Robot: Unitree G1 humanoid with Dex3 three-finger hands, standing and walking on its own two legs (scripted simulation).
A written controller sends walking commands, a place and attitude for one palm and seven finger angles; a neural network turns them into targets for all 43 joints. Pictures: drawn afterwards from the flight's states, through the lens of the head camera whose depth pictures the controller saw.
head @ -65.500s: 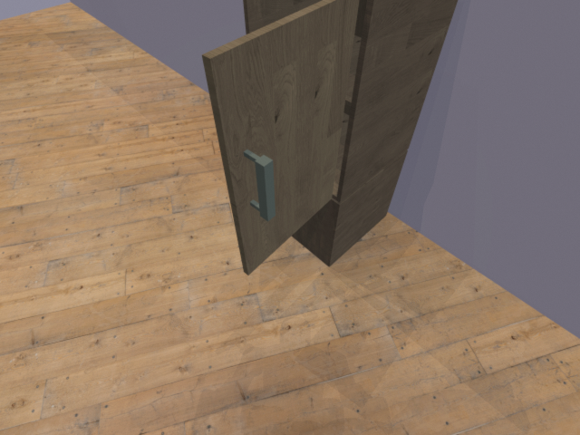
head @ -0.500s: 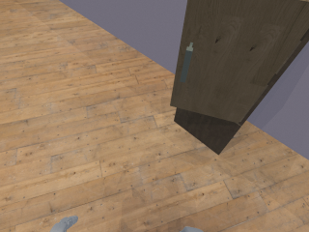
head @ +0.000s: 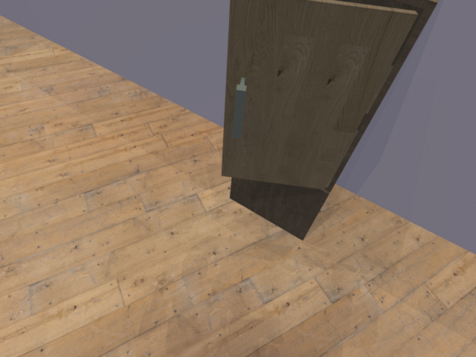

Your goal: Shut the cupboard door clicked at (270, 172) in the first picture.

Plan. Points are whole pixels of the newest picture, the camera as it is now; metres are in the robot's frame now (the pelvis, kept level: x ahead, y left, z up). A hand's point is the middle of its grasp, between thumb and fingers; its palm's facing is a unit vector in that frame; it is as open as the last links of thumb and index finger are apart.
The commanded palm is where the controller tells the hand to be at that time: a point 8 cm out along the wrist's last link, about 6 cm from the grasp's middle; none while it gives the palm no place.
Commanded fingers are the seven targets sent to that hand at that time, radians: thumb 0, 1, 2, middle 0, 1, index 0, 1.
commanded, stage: take the last steps up to it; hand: left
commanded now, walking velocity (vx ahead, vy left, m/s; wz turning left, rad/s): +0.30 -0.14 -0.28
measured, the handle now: (239, 108) +0.70 +0.04 -0.01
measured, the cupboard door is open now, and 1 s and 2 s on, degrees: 27 27 27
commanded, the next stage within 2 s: come to a stop and stand still in 0.72 s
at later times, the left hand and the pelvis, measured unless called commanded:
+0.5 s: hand out of the picture +0.11 +0.11 -0.16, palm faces -0.06 -0.98 -0.19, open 7.4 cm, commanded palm none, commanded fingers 0.00 0.90 0.90 -0.20 -0.30 -0.20 -0.30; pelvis +0.08 -0.07 +0.01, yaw -5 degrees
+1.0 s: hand (207, 272) +0.31 +0.08 -0.17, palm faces -0.06 -0.97 -0.23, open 7.3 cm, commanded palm none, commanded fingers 0.00 0.90 0.90 -0.20 -0.30 -0.20 -0.30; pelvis +0.24 -0.12 +0.00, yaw -6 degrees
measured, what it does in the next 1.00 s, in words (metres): walks ahead: right foot, then left foot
